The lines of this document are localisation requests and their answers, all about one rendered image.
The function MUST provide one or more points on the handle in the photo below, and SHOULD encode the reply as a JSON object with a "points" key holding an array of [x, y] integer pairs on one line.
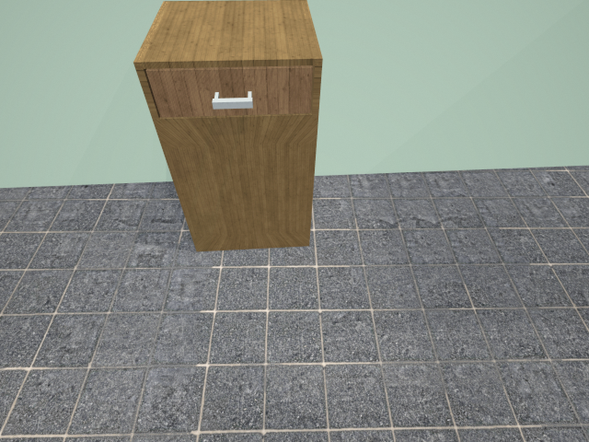
{"points": [[233, 103]]}

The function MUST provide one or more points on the drawer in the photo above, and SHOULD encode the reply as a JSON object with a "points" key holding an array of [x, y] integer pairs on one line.
{"points": [[189, 92]]}

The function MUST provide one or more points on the cabinet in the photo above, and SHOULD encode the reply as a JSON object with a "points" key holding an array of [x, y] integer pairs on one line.
{"points": [[243, 181]]}

